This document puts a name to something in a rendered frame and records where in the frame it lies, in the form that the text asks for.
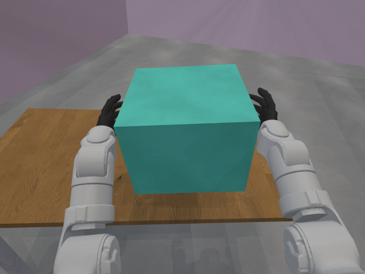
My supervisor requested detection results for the carton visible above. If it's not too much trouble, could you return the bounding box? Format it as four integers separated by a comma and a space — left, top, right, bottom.
113, 64, 261, 194

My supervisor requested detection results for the robot left forearm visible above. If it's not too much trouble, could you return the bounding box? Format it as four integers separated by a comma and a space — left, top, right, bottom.
54, 126, 117, 274

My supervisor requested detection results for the robot left hand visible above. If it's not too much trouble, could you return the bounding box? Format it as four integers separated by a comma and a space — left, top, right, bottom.
96, 94, 123, 136

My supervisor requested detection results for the right robot upper arm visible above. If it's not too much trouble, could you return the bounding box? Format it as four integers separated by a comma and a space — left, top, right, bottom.
283, 220, 365, 274

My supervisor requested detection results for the left robot upper arm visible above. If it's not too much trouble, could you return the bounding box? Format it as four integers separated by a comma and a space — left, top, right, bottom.
55, 233, 121, 274

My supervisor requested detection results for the robot right forearm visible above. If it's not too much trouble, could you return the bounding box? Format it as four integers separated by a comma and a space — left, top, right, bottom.
256, 120, 360, 265

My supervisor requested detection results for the robot right hand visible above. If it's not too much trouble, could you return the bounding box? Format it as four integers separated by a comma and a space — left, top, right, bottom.
249, 88, 278, 128

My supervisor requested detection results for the table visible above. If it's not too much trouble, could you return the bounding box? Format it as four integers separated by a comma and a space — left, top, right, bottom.
0, 108, 293, 274

